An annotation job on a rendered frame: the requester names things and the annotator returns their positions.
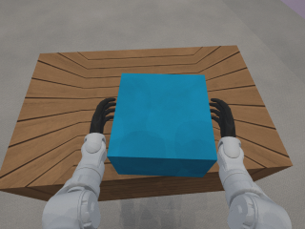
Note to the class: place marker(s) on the carton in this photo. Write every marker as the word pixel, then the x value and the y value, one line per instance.
pixel 162 126

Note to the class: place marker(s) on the left robot hand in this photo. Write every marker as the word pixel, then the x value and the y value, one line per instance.
pixel 99 117

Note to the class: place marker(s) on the right robot upper arm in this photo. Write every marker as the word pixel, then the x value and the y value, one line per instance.
pixel 250 212

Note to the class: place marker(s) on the left robot upper arm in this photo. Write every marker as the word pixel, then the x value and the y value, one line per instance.
pixel 73 210

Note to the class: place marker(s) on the left robot forearm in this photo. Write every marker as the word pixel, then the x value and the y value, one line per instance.
pixel 90 170

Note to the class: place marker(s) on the right robot forearm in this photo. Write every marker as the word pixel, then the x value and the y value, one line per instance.
pixel 234 177

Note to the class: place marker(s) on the right robot hand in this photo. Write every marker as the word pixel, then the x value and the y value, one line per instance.
pixel 225 119

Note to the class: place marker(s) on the pedestal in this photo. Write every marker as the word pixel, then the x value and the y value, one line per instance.
pixel 65 89

